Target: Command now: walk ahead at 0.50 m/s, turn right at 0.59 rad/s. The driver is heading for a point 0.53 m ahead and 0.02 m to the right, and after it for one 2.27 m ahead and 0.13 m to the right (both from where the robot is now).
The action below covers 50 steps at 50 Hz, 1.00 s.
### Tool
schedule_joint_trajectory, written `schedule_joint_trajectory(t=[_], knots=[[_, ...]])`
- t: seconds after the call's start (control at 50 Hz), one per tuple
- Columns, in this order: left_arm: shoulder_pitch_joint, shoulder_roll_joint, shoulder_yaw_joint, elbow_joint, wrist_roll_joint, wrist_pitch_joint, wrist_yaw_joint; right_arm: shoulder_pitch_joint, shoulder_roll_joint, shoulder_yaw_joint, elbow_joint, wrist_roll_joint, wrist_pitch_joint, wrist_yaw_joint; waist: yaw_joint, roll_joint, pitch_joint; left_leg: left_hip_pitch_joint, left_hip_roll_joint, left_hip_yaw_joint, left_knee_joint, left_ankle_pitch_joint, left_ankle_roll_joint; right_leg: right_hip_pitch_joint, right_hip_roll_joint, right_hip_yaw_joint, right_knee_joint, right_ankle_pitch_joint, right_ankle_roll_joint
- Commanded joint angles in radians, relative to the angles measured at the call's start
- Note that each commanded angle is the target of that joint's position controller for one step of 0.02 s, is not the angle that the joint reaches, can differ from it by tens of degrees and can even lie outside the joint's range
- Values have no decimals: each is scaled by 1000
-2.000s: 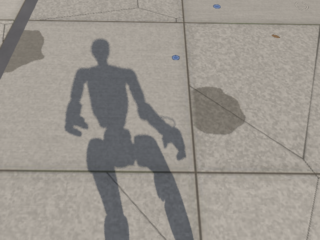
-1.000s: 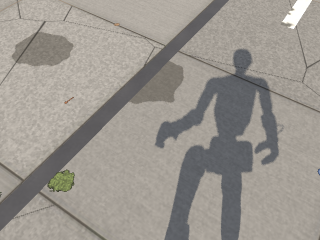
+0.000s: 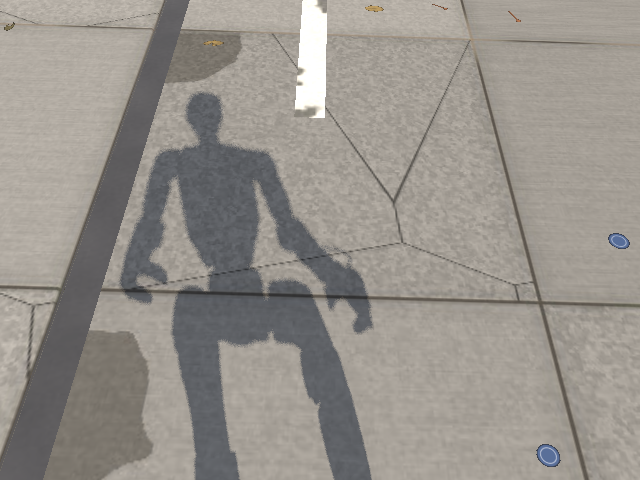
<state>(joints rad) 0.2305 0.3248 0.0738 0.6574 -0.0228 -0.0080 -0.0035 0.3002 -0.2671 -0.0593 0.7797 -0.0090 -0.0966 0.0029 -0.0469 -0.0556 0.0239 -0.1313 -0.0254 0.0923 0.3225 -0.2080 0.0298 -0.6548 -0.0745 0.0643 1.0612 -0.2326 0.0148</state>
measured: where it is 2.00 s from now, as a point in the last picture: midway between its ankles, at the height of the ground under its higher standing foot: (361, 437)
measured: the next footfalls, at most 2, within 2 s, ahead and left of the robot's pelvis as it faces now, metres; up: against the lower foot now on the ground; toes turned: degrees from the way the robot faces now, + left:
right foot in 0.26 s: +0.30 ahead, -0.16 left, +0.00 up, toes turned -12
left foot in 0.74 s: +0.63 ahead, -0.02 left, +0.00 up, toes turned -10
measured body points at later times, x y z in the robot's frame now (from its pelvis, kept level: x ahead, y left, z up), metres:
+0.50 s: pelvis +0.27 -0.08 +0.00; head +0.30 -0.10 +0.45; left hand +0.44 +0.16 -0.10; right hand +0.36 -0.39 -0.10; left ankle +0.40 +0.08 -0.67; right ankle +0.26 -0.15 -0.74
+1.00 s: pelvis +0.49 -0.08 -0.01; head +0.54 -0.07 +0.43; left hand +0.66 +0.18 -0.12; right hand +0.61 -0.37 -0.11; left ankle +0.59 -0.01 -0.74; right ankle +0.50 -0.24 -0.69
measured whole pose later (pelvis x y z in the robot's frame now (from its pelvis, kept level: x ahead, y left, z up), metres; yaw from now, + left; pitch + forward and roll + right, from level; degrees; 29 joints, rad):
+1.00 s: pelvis +0.49 -0.08 -0.01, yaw -3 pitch +3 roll -1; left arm 0.14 0.30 0.04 0.69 0.01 0.00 0.04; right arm 0.18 -0.30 -0.06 0.67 0.00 0.00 0.00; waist -0.02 -0.01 0.07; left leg -0.42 -0.10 -0.09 0.45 -0.07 0.07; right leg -0.54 0.00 0.10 0.96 -0.41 0.06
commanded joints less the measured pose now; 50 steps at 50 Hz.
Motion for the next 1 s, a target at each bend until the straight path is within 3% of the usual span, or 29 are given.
schedule_joint_trajectory(t=[0.02, 0.08, 0.16, 0.2, 0.22, 0.24, 0.26, 0.28, 0.3, 0.32, 0.34, 0.36, 0.38, 0.44, 0.5, 0.58, 0.62, 0.68, 0.72, 0.74, 0.76, 0.78, 0.8, 0.82, 0.84, 0.86, 0.88, 0.94, 1.0], knots=[[-35, 22, 1, -79, 1, -15, -11, -66, -157, -38, -53, 2, -14, -4, 15, 126, 8, 54, 272, -131, -168, 257, 153, -76, -38, 21, -122, 142, 7], [-134, 2, -9, -102, 2, -26, -31, -41, -180, -41, -28, 9, -4, -8, -22, 113, 32, 71, 260, -38, -166, 287, 130, -28, -22, -34, -289, 260, -8], [-221, 8, -8, -146, -3, -26, -53, 6, -213, -52, 8, 28, 17, -9, -36, 113, 60, 174, 297, 17, -128, 377, 106, -11, 0, -84, -407, 203, -51], [-197, 37, 6, -156, 3, -22, -58, 1, -241, -60, 11, 37, 29, -13, 0, 138, 26, 217, 302, 56, -25, 671, 86, 75, 50, -134, -431, 100, -91], [-141, 62, 20, -147, 7, -17, -56, -1, -257, -66, 10, 42, 36, -18, 39, 156, -17, 225, 298, 76, 79, 841, 75, 164, 89, -162, -435, 51, -115], [-9, 101, 45, -116, 5, -13, -51, -14, -260, -66, 7, 45, 43, -22, 119, 144, -88, 183, 276, 103, 256, 912, 54, 344, 130, -178, -484, 78, -148], [170, 161, 78, -68, 1, -4, -34, -7, -232, -54, -1, 36, 41, -27, 204, 97, -176, 1, 240, 113, 509, 769, 17, 639, 124, -110, -518, 120, -191], [198, 282, 98, -61, -9, -4, -16, 71, -98, -9, -56, -14, 25, -15, 125, -177, -257, -454, 86, 99, 888, -101, -46, 1007, -146, 380, -545, 52, -344], [216, 251, 81, -98, -5, -22, -22, 34, -120, 1, -75, -1, -12, -1, 150, -147, -440, -608, -13, -148, 1064, -405, -50, 1104, -270, 792, -717, -128, -456], [191, 180, 59, -85, 5, -36, -28, -82, -192, -21, -103, 42, -32, 10, 180, -63, -314, -701, 46, -195, 1073, -310, -33, 1028, -237, 659, -757, -119, -389], [144, 156, 50, -79, 4, -45, -27, -117, -181, -13, -117, 46, -45, 10, 146, -23, -193, -694, 85, -180, 992, -218, -20, 877, -195, 527, -765, -51, -352], [73, 131, 41, -86, 5, -46, -25, -116, -173, -14, -104, 22, -48, 2, 98, 40, -126, -636, 119, -178, 904, -160, -26, 733, -152, 430, -770, 55, -320], [25, 106, 32, -99, 15, -48, -22, -100, -182, -21, -97, 6, -40, -2, 59, 26, -93, -562, 141, -181, 842, -121, -34, 625, -120, 363, -788, 163, -308], [-4, 74, 16, -80, 24, -60, -12, -32, -142, -13, -54, 3, -3, 5, 21, 3, -86, -467, 161, -143, 760, -52, -74, 491, -103, 231, -837, 358, -310], [34, 98, 18, -37, 26, -69, -1, -116, -105, 2, -72, 7, 11, 5, 52, -2, -35, -502, 170, -131, 606, 123, -93, 459, -80, 120, -874, 380, -282], [60, 104, 13, 9, 30, -71, 5, -228, -82, 15, -90, 16, 1, 21, 103, 1, 18, -435, 126, -102, 348, 371, -66, 454, -57, 9, -884, 372, -224], [80, 111, 13, 39, 33, -68, 6, -249, -85, 13, -100, 19, -4, 34, 115, 2, 16, -402, 100, -99, 285, 414, -48, 496, -77, -16, -858, 442, -210], [64, 118, 17, 65, 30, -55, 13, -237, -109, 2, -113, 19, -3, 53, 99, -11, -1, -405, 67, -112, 239, 301, -10, 606, -118, -30, -766, 544, -182], [29, 133, 25, 64, 18, -38, 27, -154, -153, -20, -106, 6, 0, 61, 45, -26, -44, -339, 27, -82, 211, 197, 19, 661, -116, -36, -622, 709, -149], [13, 124, 22, 57, 17, -27, 35, -48, -180, -38, -80, 1, -1, 58, -8, -2, -97, -215, -7, -61, 162, 240, 40, 644, -75, -66, -456, 755, -118], [47, 107, 14, 37, 37, -25, 44, 33, -250, -57, -79, -3, 1, 48, -27, 110, -197, -10, 100, -209, 171, 606, 92, 523, -2, -111, -190, 532, -58], [210, 4, -17, 22, 62, -33, 32, 13, -312, -59, -107, -11, 7, 40, 78, 345, -329, 342, 362, -604, 213, 904, 304, 149, 176, -99, 195, -344, 27], [198, 66, -17, 38, 46, -37, 19, 42, -238, -46, -123, 1, 18, 38, 14, 261, -465, 412, 387, -759, 129, 721, 357, 64, 183, 50, 326, -441, 33], [98, 109, -4, 18, 16, -33, 14, -12, -205, -40, -145, 7, 29, 34, -9, 181, -375, 325, 339, -657, 102, 537, 314, 10, 132, 72, 346, -369, 23], [30, 106, -5, 1, 15, -24, 21, -58, -180, -34, -151, 17, 42, 25, -2, 99, -273, 203, 297, -587, 69, 385, 268, -14, 99, 51, 298, -298, 20], [-7, 107, -2, -7, 23, -12, 29, -89, -168, -28, -160, 19, 55, 17, 12, 75, -193, 69, 276, -552, 34, 309, 250, -2, 73, 46, 237, -251, 24], [-10, 107, 2, -15, 27, 0, 35, -109, -166, -27, -166, 12, 62, 10, 40, 99, -153, -40, 239, -524, 0, 246, 233, 57, 57, 49, 161, -221, 23], [31, 60, -7, 5, 32, 7, 45, -140, -181, -38, -182, -1, 78, 0, 70, 164, -131, -159, 177, -454, -18, 295, 216, 156, 81, 13, -52, -207, 44], [15, 56, -7, 13, 35, 8, 49, -136, -209, -53, -188, 11, 94, -19, 59, 158, -183, -165, 168, -461, -4, 238, 210, 196, 89, 28, -156, -121, 67]])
